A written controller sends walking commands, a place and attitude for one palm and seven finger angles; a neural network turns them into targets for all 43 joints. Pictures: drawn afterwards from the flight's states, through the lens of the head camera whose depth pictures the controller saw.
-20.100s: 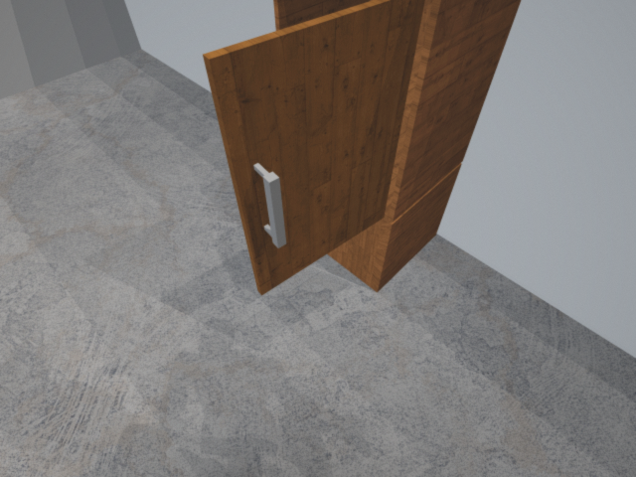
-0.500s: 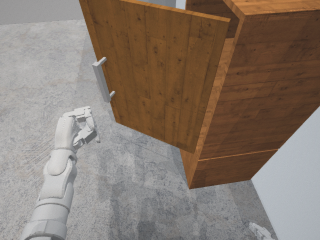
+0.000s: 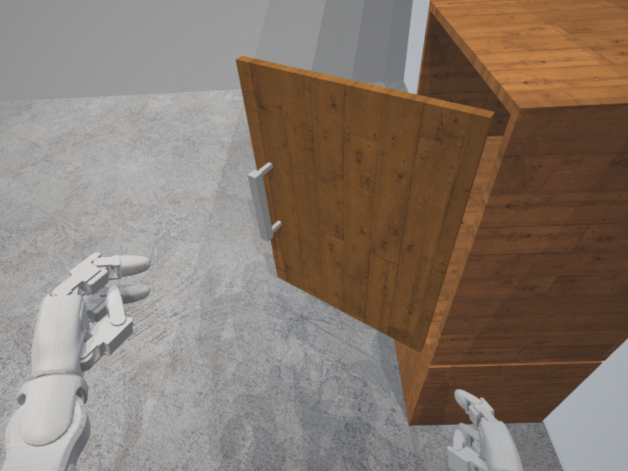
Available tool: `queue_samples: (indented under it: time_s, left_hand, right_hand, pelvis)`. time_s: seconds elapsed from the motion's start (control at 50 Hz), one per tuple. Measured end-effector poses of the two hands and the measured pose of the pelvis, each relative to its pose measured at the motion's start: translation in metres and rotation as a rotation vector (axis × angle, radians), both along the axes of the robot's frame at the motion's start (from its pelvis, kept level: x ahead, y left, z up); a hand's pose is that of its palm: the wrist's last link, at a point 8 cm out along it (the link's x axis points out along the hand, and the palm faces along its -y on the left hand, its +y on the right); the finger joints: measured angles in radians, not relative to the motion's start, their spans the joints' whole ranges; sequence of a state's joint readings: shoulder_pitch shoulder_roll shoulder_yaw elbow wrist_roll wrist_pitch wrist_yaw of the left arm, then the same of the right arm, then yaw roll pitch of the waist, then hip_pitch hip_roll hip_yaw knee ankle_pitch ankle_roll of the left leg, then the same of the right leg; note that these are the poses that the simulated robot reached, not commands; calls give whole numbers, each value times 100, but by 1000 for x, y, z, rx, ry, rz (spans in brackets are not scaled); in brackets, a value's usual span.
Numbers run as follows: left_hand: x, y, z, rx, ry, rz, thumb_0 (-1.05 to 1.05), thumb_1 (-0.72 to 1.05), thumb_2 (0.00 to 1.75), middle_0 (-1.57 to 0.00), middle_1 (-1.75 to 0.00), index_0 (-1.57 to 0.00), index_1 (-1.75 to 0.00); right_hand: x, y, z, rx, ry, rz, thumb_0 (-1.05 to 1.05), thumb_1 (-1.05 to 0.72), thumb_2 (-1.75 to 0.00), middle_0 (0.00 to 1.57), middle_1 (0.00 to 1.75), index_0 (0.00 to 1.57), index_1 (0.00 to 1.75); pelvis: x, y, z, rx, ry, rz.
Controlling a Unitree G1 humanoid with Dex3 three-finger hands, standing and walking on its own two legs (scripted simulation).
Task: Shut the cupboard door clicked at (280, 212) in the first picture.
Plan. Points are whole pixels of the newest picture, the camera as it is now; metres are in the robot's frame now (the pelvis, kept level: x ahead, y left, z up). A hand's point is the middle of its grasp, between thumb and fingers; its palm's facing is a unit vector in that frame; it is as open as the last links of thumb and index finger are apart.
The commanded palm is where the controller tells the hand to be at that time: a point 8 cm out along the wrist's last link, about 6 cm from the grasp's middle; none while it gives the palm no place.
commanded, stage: draw the hand back to the body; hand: left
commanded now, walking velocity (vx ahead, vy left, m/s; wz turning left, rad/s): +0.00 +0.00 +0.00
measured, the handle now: (267, 203) +0.64 +0.19 -0.04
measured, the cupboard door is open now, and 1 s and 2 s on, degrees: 56 56 56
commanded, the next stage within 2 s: step back with the hand held close in 0.54 s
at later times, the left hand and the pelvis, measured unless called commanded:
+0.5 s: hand (83, 348) +0.18 +0.25 +0.15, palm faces +0.45 -0.80 -0.40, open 7.4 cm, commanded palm +0.13 +0.29 +0.17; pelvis -0.01 -0.01 +0.00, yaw +0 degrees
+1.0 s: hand (51, 358) +0.17 +0.28 +0.15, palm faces +0.39 -0.77 -0.50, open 7.4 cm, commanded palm +0.12 +0.31 +0.17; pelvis -0.03 +0.02 -0.01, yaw +0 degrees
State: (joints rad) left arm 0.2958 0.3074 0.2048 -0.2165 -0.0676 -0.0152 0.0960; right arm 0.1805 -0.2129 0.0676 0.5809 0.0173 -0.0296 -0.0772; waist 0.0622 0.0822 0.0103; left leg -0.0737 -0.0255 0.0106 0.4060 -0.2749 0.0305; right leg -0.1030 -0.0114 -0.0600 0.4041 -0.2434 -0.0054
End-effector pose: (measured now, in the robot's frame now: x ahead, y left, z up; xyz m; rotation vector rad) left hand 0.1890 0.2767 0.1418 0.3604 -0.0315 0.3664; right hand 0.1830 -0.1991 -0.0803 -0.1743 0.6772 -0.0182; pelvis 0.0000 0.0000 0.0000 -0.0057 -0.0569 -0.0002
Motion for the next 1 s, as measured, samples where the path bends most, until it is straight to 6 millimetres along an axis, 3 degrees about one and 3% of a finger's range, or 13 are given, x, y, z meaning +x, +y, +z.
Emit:
queue_samples:
  time_s: [0.2, 0.28, 0.44, 0.68, 0.76, 0.88, 1.0]
  left_hand:
    - [-44, 21, 36, 145, -49, 96, 2, 89, 90, -39, -50, -39, -50]
    - [-54, 23, 39, 159, -65, 123, 1, 89, 90, -30, -41, -30, -41]
    - [-50, 13, 26, 104, -59, 100, 1, 89, 90, -23, -32, -23, -33]
    - [-51, 8, 34, 130, -83, 74, 1, 89, 90, -21, -30, -21, -31]
    - [-51, 14, 37, 171, -92, 79, 1, 89, 90, -21, -30, -21, -31]
    - [-53, 25, 26, 184, -44, 51, 1, 89, 90, -21, -30, -21, -31]
    - [-57, 37, 29, 217, -37, 20, 2, 89, 90, -21, -30, -21, -31]
  right_hand:
    - [-18, -17, -12, -11, 43, -39, 1, -90, -89, 20, 30, 21, 30]
    - [-21, -24, -13, -24, 38, -44, 1, -90, -89, 20, 30, 21, 30]
    - [-22, -33, -6, -42, 8, -60, 1, -90, -89, 20, 30, 21, 30]
    - [-22, -34, -1, -27, -22, -69, 1, -90, -89, 20, 30, 21, 30]
    - [-25, -36, -6, -31, 9, -75, 1, -90, -89, 20, 30, 21, 30]
    - [-39, -42, -12, -73, 85, -134, 1, -90, -89, 20, 30, 21, 30]
    - [-52, -36, -10, -107, 107, -168, 1, -90, -89, 20, 30, 21, 30]
  pelvis:
    - [1, -3, 0, 0, -7, -3]
    - [-3, -4, 0, 2, -11, 0]
    - [-8, -9, 0, 5, -15, -4]
    - [-10, -13, 0, 3, -22, -12]
    - [-13, -11, -2, -13, 20, 5]
    - [-17, 3, -5, -13, 67, 9]
    - [-27, 15, -7, 0, 72, -8]
